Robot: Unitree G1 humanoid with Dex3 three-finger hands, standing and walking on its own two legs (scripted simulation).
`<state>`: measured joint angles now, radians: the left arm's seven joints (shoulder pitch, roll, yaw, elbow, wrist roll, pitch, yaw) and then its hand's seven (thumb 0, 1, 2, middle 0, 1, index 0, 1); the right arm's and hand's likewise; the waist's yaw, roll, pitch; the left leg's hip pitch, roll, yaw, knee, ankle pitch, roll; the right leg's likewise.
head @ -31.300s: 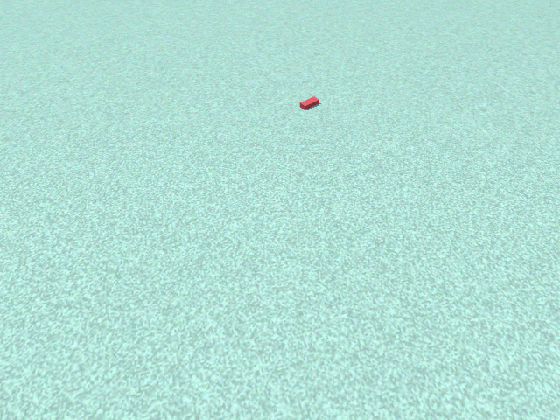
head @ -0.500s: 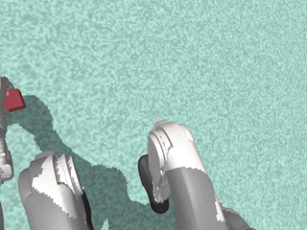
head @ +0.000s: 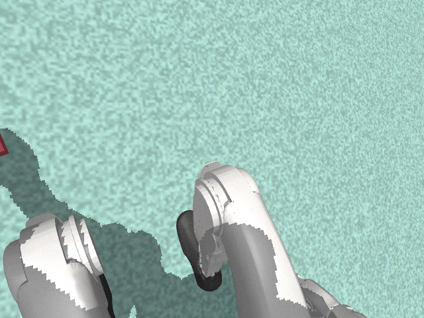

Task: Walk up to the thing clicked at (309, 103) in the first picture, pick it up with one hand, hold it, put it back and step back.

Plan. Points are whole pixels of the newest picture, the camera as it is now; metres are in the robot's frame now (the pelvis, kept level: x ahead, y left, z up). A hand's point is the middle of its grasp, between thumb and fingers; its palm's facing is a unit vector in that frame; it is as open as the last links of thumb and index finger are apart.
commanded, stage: rest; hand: left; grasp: from above
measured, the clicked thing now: out of the picture +0.45 +0.31 -0.28
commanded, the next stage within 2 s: open in 0.46 s
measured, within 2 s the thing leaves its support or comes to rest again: rests again in 0.06 s
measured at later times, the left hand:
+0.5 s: hand out of the picture +0.44 +0.29 -0.25, palm faces -0.44 -0.18 -0.88, open 7.7 cm
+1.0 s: hand out of the picture +0.43 +0.29 -0.25, palm faces -0.45 -0.17 -0.88, open 10.8 cm
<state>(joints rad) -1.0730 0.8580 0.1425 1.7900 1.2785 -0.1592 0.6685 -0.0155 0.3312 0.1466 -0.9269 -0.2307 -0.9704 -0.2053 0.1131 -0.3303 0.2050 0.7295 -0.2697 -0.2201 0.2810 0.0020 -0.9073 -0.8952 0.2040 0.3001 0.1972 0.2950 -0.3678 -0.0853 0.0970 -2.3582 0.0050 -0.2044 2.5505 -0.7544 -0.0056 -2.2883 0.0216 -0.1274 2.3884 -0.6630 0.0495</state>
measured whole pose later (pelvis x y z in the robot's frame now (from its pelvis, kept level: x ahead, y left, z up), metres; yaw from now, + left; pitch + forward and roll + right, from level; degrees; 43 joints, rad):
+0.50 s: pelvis -0.01 +0.00 +0.00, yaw -1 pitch +29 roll -13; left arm -1.10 0.93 0.16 1.86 1.29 -0.17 0.70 -0.02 0.32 0.15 -0.93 -0.25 -0.97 -0.22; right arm 0.11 -0.35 0.26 0.72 -0.29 -0.26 0.31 0.00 -0.91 -0.90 0.20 0.30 0.20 0.30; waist -0.40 -0.11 0.15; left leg -2.35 0.01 -0.23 2.57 -0.74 0.00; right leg -2.27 0.03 -0.15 2.38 -0.64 0.06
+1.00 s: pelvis -0.01 +0.00 +0.00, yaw -2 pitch +28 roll -14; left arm -1.10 0.96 0.12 1.87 1.27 -0.17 0.70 0.00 0.00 0.54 -0.68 -0.65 -0.55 -0.56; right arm 0.10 -0.36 0.30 0.69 -0.28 -0.29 0.32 0.00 -0.90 -0.90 0.20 0.30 0.20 0.30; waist -0.41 -0.13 0.17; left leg -2.33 0.01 -0.25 2.56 -0.74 0.00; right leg -2.24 0.04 -0.16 2.36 -0.63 0.06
